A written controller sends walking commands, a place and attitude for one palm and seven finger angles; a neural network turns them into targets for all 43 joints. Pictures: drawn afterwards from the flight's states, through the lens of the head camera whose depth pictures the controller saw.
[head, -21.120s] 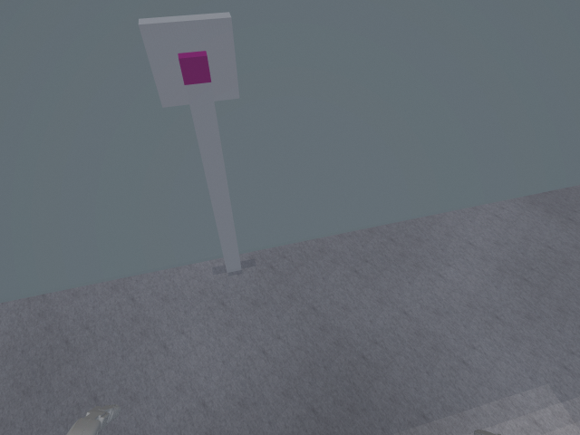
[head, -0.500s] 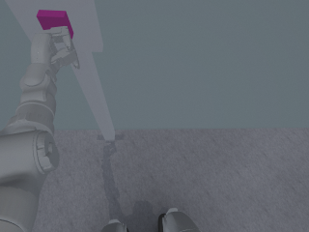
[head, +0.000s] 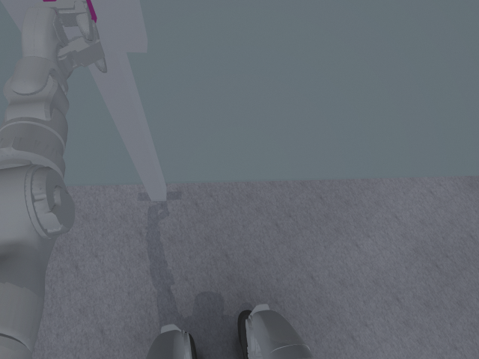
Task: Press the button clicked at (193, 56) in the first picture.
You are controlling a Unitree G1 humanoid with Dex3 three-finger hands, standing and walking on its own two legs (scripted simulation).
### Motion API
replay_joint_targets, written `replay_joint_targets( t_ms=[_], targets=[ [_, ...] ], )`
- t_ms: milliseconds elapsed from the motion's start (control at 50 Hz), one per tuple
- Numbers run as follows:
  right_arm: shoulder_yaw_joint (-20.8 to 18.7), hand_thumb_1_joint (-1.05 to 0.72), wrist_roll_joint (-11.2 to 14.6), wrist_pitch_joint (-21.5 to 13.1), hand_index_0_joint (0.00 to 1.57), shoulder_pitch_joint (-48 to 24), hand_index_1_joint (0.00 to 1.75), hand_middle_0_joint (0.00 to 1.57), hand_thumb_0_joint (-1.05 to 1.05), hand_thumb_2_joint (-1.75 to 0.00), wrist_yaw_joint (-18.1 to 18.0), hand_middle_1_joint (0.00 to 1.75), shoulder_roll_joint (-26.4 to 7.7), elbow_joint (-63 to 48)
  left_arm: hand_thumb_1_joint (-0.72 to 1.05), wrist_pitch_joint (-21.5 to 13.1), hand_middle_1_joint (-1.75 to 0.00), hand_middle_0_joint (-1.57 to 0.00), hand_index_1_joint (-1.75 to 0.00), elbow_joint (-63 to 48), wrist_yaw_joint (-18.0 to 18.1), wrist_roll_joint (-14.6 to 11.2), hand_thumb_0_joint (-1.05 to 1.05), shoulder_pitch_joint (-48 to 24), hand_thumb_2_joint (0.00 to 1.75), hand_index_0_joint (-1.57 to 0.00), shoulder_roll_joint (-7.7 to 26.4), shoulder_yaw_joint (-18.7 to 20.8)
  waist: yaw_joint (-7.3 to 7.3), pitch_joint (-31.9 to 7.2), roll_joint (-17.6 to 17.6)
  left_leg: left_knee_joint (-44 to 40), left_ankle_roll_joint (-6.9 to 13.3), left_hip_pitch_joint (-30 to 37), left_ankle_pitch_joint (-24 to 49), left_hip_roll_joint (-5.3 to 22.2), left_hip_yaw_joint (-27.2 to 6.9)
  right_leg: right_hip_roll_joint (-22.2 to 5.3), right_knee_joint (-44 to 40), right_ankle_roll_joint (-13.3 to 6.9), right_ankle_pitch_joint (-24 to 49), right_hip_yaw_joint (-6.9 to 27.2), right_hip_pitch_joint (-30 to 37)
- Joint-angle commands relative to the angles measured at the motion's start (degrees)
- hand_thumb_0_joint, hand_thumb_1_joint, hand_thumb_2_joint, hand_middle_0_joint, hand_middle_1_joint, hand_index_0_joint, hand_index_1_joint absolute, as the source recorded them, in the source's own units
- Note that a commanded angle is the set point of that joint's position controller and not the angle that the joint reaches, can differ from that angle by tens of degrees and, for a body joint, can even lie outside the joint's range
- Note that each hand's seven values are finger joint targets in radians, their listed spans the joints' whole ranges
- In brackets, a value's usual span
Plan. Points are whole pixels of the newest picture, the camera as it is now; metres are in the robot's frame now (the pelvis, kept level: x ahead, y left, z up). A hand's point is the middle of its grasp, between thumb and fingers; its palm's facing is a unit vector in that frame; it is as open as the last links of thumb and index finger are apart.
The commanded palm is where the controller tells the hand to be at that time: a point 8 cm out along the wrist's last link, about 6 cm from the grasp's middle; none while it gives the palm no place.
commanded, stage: hold the button down briefly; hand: left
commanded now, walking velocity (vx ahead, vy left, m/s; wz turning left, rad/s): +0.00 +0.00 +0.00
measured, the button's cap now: out of the picture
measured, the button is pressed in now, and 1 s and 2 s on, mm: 12 0 0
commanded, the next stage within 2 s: pull the fist back off the button in 0.14 s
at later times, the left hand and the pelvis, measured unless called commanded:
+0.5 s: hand (96, 46) +0.57 +0.12 +0.12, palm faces -0.09 -1.00 -0.02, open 3.0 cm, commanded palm +0.56 +0.16 +0.13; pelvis +0.00 +0.00 +0.00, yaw +0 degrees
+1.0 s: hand (93, 70) +0.53 +0.13 +0.12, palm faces -0.07 -1.00 -0.01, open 3.1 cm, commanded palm +0.49 +0.17 +0.13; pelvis +0.03 -0.01 +0.01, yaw -2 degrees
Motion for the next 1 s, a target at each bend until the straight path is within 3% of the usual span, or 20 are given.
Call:
replay_joint_targets(
  t_ms=[0,60,120,240,300,340,400,480,520,540,600,660,700,780,800,840,860,880,940,980],
  targets=[
    [-3.7,-0.90,0.0,-1.0,0.20,12.9,0.30,0.20,0.00,-0.90,-0.5,0.30,-11.1,-0.8,0.90,-3.3,-1.50,-1.30,-1.50,-14.7,2.8,-1.2,0.00,-38.1,0.90,-1.30,8.9,0.0,-5.13,-27.5,9.3,-6.7,-0.1,23.2,8.2,-0.4,-6.1,2.8,-5.5,-0.5,2.6,2.4,5.0],
    [-3.9,-0.90,-0.4,-1.4,0.20,13.5,0.30,0.20,0.00,-0.90,-0.3,0.30,-11.4,-0.6,0.90,-3.7,-1.50,-1.30,-1.50,-15.8,3.3,-1.3,0.00,-39.1,0.90,-1.30,8.4,0.1,-5.03,-28.5,10.0,-6.8,-0.2,24.8,9.0,-0.3,-6.9,2.8,-5.2,-0.8,2.9,2.1,4.2],
    [-3.7,-0.90,-0.3,-1.5,0.20,13.2,0.30,0.20,0.00,-0.90,-0.2,0.30,-11.4,-0.5,0.90,-3.5,-1.50,-1.30,-1.50,-15.0,3.6,-1.1,0.00,-38.9,0.90,-1.30,7.6,-0.9,-5.45,-26.5,9.3,-7.0,-0.1,22.9,6.3,-0.5,-6.4,2.7,-5.7,-0.6,1.6,2.4,4.0],
    [-3.6,-0.90,-0.3,-1.6,0.20,13.5,0.30,0.20,0.00,-0.90,-0.2,0.30,-11.6,-0.5,0.90,-3.7,-1.50,-1.30,-1.50,-15.0,3.7,-0.7,0.00,-38.9,0.90,-1.30,9.1,-0.4,-5.35,-26.7,9.3,-7.0,0.0,22.6,5.9,-0.4,-6.5,2.7,-5.6,-0.7,1.4,2.3,4.2],
    [-3.7,-0.90,-0.3,-1.6,0.20,13.2,0.30,0.20,0.00,-0.90,0.0,0.30,-11.5,-0.7,0.90,-3.5,-1.50,-1.30,-1.50,-14.4,3.3,-1.0,0.00,-37.1,0.90,-1.30,8.5,0.0,-4.77,-27.2,8.9,-6.7,-0.1,23.2,7.4,-0.5,-6.2,2.7,-5.4,-0.8,2.4,2.2,4.8],
    [-3.7,-0.90,-0.2,-1.3,0.20,13.1,0.30,0.20,0.00,-0.90,0.0,0.30,-11.6,-1.2,0.90,-3.2,-1.50,-1.30,-1.50,-13.7,2.8,-1.3,0.00,-35.7,0.90,-1.30,10.2,1.3,-4.07,-26.5,7.3,-6.6,0.1,21.2,6.7,-0.7,-5.8,2.8,-5.6,-0.8,2.2,2.4,6.6],
    [-3.9,-0.90,-0.1,-1.2,0.20,12.7,0.30,0.20,0.00,-0.90,0.1,0.30,-11.2,-1.6,0.90,-3.3,-1.50,-1.30,-1.50,-15.1,2.4,-1.3,0.00,-34.3,0.90,-1.30,8.1,0.1,-3.48,-27.4,8.6,-6.4,0.0,22.9,8.4,-0.6,-5.9,2.7,-5.2,-0.9,3.3,2.2,6.0],
    [-4.1,-0.90,0.0,-0.7,0.20,12.2,0.30,0.20,0.00,-0.90,0.5,0.30,-11.0,-2.4,0.90,-3.3,-1.50,-1.30,-1.50,-16.4,2.1,-1.7,0.00,-29.1,0.90,-1.30,8.1,1.3,-1.43,-29.0,8.0,-6.1,-0.1,23.9,11.4,-0.7,-5.3,2.8,-4.8,-1.0,5.3,2.1,8.1],
    [-4.2,-0.90,0.2,-0.4,0.20,11.8,0.30,0.20,0.00,-0.90,0.6,0.30,-10.8,-2.6,0.90,-2.9,-1.50,-1.30,-1.50,-16.8,1.8,-2.3,0.00,-27.6,0.90,-1.30,7.4,1.3,-1.32,-27.7,5.9,-6.2,0.0,22.7,11.0,-0.7,-4.7,2.9,-5.2,-0.8,5.6,2.2,9.3],
    [-4.3,-0.90,0.4,-0.2,0.20,11.7,0.30,0.20,0.00,-0.90,0.6,0.30,-10.7,-3.0,0.90,-3.0,-1.50,-1.30,-1.50,-18.1,1.7,-2.4,0.00,-27.0,0.90,-1.30,8.4,1.9,-0.56,-27.9,6.2,-6.5,0.0,22.7,11.6,-0.7,-4.6,2.9,-5.2,-0.9,6.2,2.4,10.4],
    [-4.7,-0.90,0.6,0.2,0.20,11.0,0.30,0.20,0.00,-0.90,0.7,0.30,-10.3,-3.5,0.90,-3.3,-1.50,-1.30,-1.50,-20.4,1.3,-2.9,0.00,-23.8,0.90,-1.30,6.6,1.5,0.58,-29.5,6.8,-6.3,-0.2,24.9,15.0,-0.7,-4.2,3.0,-4.8,-1.0,9.1,2.3,11.6],
    [-4.9,-0.90,1.0,0.5,0.20,9.9,0.30,0.20,0.00,-0.90,0.8,0.30,-9.8,-4.3,0.90,-3.5,-1.50,-1.30,-1.50,-21.9,1.0,-3.7,0.00,-20.0,0.90,-1.30,3.5,0.3,1.51,-28.2,5.8,-6.7,-0.2,25.3,15.4,-0.8,-3.7,3.1,-4.9,-1.2,9.9,2.2,12.2],
    [-4.8,-0.90,1.3,0.8,0.20,9.5,0.30,0.20,0.00,-0.90,0.7,0.30,-9.7,-4.3,0.90,-3.2,-1.50,-1.30,-1.50,-21.4,1.0,-3.9,0.00,-18.7,0.90,-1.30,4.2,0.7,1.81,-26.3,4.0,-7.1,-0.1,23.1,14.3,-0.9,-3.1,3.1,-5.1,-1.0,10.2,2.5,14.0],
    [-5.1,-0.90,1.6,0.9,0.20,8.2,0.30,0.20,0.00,-0.90,0.7,0.30,-9.1,-5.4,0.90,-4.4,-1.50,-1.30,-1.50,-26.3,0.8,-4.6,0.00,-14.9,0.90,-1.30,5.1,2.3,3.87,-29.5,4.9,-7.1,0.0,24.5,17.7,-1.2,-2.0,3.0,-4.7,-1.1,15.1,3.2,18.3],
    [-5.2,-0.90,1.8,1.0,0.20,8.0,0.30,0.20,0.00,-0.90,0.7,0.30,-8.9,-5.7,0.90,-4.6,-1.50,-1.30,-1.50,-26.2,0.7,-4.6,0.00,-12.2,0.90,-1.30,5.9,3.2,4.90,-29.9,3.4,-7.1,-0.1,24.0,18.7,-1.3,-1.9,3.1,-4.3,-1.1,16.5,3.2,20.1],
    [-5.5,-0.90,2.0,1.2,0.20,7.0,0.30,0.20,0.00,-0.90,1.0,0.30,-8.4,-6.6,0.90,-5.3,-1.50,-1.30,-1.50,-29.7,0.4,-5.2,0.00,-8.8,0.90,-1.30,3.8,2.4,6.03,-31.6,3.4,-7.4,-0.2,25.4,21.7,-1.4,-1.4,3.1,-4.1,-1.1,20.0,3.2,22.8],
    [-5.6,-0.90,2.1,1.3,0.20,6.5,0.30,0.20,0.00,-0.90,1.0,0.30,-8.4,-7.2,0.90,-5.6,-1.50,-1.30,-1.50,-31.0,0.1,-5.4,0.00,-6.0,0.90,-1.30,4.6,3.3,7.09,-32.6,4.4,-7.2,-0.2,26.1,23.9,-1.4,-1.2,3.1,-3.7,-1.3,21.7,3.4,23.7],
    [-5.6,-0.90,2.3,1.5,0.20,6.1,0.30,0.20,0.00,-0.90,1.1,0.30,-8.1,-7.2,0.90,-5.4,-1.50,-1.30,-1.50,-31.8,-0.2,-5.9,0.00,-4.7,0.90,-1.30,2.9,2.2,6.89,-32.7,3.4,-7.4,-0.2,26.5,25.1,-1.3,-0.9,3.0,-3.9,-1.1,23.5,3.4,24.7],
    [-5.8,-0.90,3.1,2.1,0.20,4.8,0.30,0.20,0.00,-0.90,0.8,0.30,-8.0,-8.0,0.90,-3.7,-1.50,-1.30,-1.50,-32.0,-1.2,-6.9,0.00,0.8,0.90,-1.30,2.7,2.4,7.60,-28.4,-0.9,-8.7,0.2,22.7,22.7,-1.5,0.3,2.9,-4.8,-0.9,24.9,3.7,28.1],
    [-5.8,-0.90,3.4,2.4,0.20,3.6,0.30,0.20,0.00,-0.90,0.7,0.30,-7.7,-8.5,0.90,-3.1,-1.50,-1.30,-1.50,-33.9,-1.6,-7.4,0.00,2.5,0.90,-1.30,1.1,1.4,7.93,-26.9,0.1,-9.1,0.3,23.3,23.1,-1.6,0.7,2.7,-5.3,-0.9,25.7,3.8,28.4]
  ],
)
